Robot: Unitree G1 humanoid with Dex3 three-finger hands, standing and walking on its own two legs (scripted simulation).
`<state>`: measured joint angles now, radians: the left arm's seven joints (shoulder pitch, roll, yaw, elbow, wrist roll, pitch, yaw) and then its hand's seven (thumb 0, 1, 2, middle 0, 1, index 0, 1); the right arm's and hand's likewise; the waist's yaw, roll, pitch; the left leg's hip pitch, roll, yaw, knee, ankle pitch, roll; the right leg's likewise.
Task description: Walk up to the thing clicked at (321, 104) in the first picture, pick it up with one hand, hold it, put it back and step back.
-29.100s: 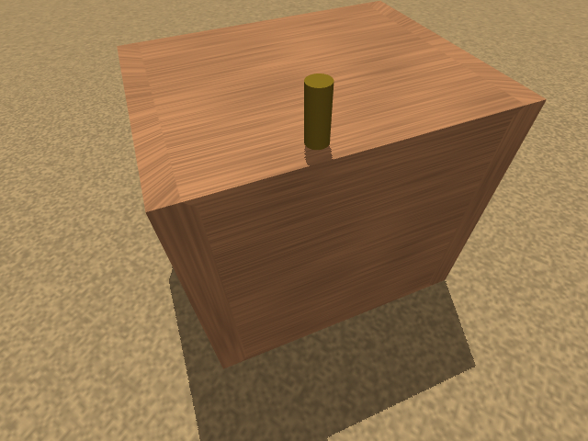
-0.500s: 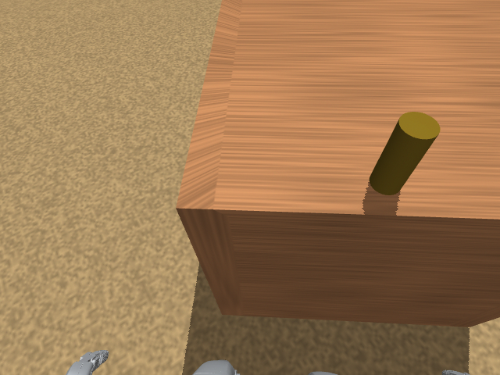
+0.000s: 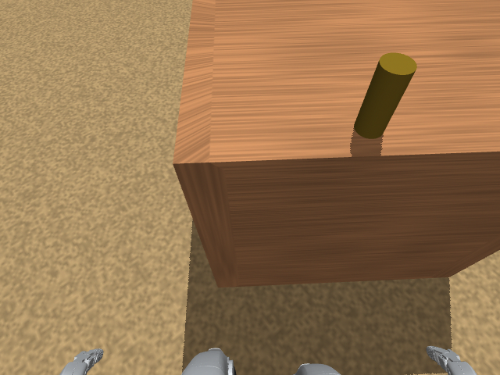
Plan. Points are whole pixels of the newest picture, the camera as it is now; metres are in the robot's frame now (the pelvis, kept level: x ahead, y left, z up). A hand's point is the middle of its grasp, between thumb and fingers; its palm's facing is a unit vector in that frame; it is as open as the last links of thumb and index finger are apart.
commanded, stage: step back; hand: right
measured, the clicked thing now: (381, 99) +0.52 -0.19 +0.11
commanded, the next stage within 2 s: none
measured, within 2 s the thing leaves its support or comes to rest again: neither
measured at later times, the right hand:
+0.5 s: hand out of the picture -0.02 -0.25 -0.12, palm faces -0.12 +0.89 -0.43, open 7.4 cm
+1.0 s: hand out of the picture -0.18 -0.31 -0.15, palm faces -0.09 +0.91 -0.40, open 7.4 cm
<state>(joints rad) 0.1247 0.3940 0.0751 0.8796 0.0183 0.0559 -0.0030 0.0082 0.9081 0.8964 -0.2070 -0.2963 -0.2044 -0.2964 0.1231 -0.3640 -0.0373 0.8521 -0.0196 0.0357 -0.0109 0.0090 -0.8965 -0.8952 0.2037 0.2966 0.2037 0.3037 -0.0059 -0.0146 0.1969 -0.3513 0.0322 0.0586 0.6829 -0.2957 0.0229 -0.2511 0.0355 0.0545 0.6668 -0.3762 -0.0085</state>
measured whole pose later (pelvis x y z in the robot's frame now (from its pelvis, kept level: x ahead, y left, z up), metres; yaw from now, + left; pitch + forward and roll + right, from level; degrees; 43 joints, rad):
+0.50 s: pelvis -0.12 +0.01 +0.01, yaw +4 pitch -2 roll -1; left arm 0.12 0.41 0.08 0.81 0.01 0.08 0.01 0.01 0.91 0.90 -0.21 -0.30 -0.20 -0.30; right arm 0.17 -0.36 -0.03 0.87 -0.04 0.02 -0.01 0.01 -0.90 -0.90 0.20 0.30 0.20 0.30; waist 0.00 -0.05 0.17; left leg -0.28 0.00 -0.03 0.61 -0.29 0.02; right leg -0.49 0.13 0.15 1.17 -0.51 -0.02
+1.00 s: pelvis -0.28 -0.04 +0.00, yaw +3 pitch -2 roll +1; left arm 0.17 0.38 0.07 0.80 0.04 0.05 0.01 0.01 0.90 0.90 -0.21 -0.30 -0.21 -0.30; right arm 0.19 -0.41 -0.05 0.86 -0.01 0.05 -0.02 0.01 -0.90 -0.90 0.20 0.30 0.20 0.30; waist 0.01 0.01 0.16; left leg -0.38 -0.06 -0.08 0.93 -0.51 -0.01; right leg -0.34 -0.03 0.00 0.66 -0.30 -0.01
